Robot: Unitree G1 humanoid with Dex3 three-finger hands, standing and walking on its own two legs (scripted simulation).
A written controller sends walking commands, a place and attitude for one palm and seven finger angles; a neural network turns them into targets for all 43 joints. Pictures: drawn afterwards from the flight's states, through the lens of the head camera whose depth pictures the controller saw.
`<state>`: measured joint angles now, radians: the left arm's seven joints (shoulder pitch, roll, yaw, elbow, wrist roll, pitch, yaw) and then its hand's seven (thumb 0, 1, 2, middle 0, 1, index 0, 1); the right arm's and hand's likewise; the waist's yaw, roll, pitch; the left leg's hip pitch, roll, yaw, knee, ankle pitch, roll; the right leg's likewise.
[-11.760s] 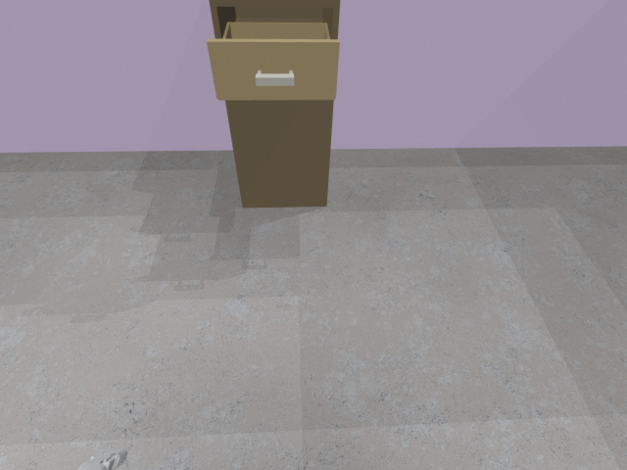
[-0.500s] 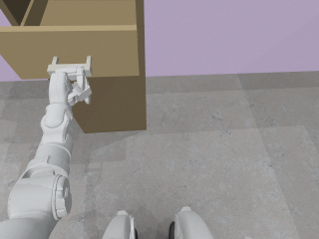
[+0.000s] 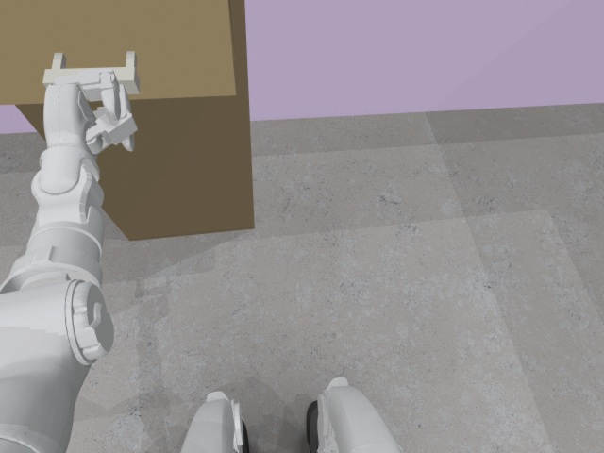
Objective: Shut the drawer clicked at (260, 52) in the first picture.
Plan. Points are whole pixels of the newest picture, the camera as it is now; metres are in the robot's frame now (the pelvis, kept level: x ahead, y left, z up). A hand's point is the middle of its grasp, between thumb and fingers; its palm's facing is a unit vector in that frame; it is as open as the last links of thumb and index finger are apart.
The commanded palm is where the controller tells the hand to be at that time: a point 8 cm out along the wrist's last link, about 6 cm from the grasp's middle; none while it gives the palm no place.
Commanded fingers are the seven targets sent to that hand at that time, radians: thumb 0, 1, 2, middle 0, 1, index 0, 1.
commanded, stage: push the drawer shut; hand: left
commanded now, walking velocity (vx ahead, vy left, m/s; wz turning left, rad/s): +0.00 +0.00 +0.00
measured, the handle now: (95, 70) +0.60 +0.22 +0.08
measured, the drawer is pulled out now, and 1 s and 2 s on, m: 0.08 0.00 0.00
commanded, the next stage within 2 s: pull the fist back off the drawer in 1.08 s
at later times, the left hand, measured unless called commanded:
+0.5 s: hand (129, 85) +0.57 +0.18 +0.07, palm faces +0.06 -1.00 -0.03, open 2.9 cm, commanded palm +0.57 +0.21 +0.08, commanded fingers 0.00 0.90 0.90 -1.40 -1.60 -1.40 -1.60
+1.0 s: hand (123, 63) +0.61 +0.19 +0.08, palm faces +0.06 -1.00 -0.04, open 3.0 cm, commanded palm +0.63 +0.20 +0.08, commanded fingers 0.00 0.90 0.90 -1.40 -1.60 -1.40 -1.60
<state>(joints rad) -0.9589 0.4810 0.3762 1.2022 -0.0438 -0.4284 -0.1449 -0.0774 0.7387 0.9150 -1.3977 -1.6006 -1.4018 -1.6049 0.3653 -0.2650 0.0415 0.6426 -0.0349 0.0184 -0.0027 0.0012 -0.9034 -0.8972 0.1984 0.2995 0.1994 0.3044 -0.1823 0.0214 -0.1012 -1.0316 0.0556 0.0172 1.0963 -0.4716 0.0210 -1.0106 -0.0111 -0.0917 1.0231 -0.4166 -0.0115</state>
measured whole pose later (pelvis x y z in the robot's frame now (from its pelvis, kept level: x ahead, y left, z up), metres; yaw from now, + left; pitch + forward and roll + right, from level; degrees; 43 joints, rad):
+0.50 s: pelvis +0.00 +0.00 -0.01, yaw -1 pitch +26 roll -4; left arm -1.14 0.61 0.42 1.33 0.02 -0.38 -0.13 -0.02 0.75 0.92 -1.40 -1.60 -1.40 -1.60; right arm 0.41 -0.26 0.07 0.63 -0.06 0.05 0.01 0.00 -0.90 -0.90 0.20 0.30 0.20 0.30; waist -0.25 0.04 -0.09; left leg -1.11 0.07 0.00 1.13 -0.48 0.02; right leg -1.07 0.00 -0.11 1.03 -0.41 -0.01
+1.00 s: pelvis -0.01 +0.01 -0.02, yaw -1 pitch +31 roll -6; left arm -1.38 0.77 0.40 1.42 0.10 -0.29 -0.14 -0.01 0.64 0.94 -1.40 -1.60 -1.40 -1.60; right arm 0.45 -0.26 0.11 0.63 -0.08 0.04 0.02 0.00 -0.90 -0.90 0.20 0.30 0.20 0.30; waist -0.32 0.05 -0.08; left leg -1.26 0.07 -0.03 1.19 -0.48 0.03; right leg -1.20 0.01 -0.13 1.06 -0.40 -0.01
